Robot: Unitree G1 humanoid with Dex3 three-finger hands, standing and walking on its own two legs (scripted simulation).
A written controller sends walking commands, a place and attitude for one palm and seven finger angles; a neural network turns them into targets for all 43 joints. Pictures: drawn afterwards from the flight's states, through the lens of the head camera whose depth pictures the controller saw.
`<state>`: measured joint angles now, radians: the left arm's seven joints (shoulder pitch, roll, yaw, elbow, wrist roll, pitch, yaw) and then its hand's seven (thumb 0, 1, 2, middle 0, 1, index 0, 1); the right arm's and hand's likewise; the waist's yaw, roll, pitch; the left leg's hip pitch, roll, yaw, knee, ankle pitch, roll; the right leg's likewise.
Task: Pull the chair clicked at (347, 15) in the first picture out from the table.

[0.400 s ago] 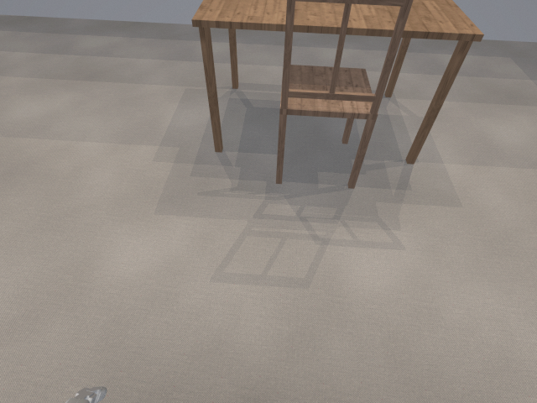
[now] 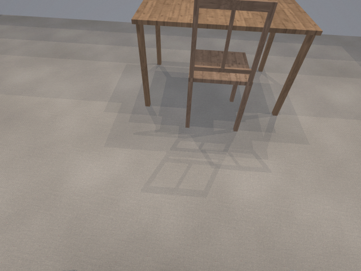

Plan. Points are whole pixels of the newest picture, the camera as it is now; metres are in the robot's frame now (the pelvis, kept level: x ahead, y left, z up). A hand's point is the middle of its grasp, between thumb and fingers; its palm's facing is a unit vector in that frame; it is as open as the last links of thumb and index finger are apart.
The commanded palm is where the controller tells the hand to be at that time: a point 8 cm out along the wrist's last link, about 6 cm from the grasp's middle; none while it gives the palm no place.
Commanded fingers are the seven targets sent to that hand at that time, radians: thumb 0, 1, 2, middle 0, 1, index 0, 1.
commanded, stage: stand and wait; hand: left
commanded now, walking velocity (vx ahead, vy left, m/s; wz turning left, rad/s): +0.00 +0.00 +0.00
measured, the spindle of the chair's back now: (227, 41) +1.29 -0.19 -0.06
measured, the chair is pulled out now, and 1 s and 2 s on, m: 0.00 0.00 0.00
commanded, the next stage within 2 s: look at it before walking up in 0.42 s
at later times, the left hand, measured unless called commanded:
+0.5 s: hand out of the picture +0.05 +0.24 -0.15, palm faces -0.03 -0.94 -0.34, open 7.4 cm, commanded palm none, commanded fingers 0.00 0.90 0.90 -0.20 -0.30 -0.20 -0.30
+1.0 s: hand out of the picture +0.04 +0.23 -0.15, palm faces -0.04 -0.94 -0.33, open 7.4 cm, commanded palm none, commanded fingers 0.00 0.90 0.90 -0.20 -0.30 -0.20 -0.30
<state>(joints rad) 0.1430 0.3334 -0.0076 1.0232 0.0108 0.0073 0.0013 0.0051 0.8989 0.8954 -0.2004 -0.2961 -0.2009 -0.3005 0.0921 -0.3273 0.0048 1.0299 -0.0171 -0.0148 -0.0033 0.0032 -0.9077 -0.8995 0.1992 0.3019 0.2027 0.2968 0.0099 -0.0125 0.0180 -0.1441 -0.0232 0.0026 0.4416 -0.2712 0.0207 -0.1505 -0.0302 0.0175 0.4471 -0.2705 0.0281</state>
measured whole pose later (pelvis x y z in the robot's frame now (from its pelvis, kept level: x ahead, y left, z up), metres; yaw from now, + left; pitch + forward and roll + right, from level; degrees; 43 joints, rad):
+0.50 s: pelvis -0.02 -0.01 +0.00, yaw +0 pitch -2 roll +0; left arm 0.14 0.34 -0.01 1.08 0.01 0.00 0.00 0.01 0.90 0.90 -0.20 -0.30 -0.20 -0.30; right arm 0.13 -0.34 0.01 1.11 -0.01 -0.01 0.00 0.00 -0.91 -0.90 0.20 0.30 0.20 0.30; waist 0.00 0.00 0.03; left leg -0.14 -0.01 0.00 0.39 -0.21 0.00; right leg -0.15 -0.02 0.02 0.40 -0.22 0.01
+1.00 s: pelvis -0.02 -0.01 +0.00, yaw +0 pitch -2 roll +0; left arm 0.15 0.33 -0.01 1.09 0.01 0.00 0.00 0.00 0.90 0.90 -0.20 -0.30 -0.20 -0.30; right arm 0.13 -0.34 0.01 1.12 -0.01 -0.01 0.00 0.00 -0.91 -0.90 0.20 0.30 0.20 0.30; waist 0.00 0.00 0.04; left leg -0.15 0.00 0.00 0.38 -0.20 0.00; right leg -0.16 -0.01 0.02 0.39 -0.20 0.01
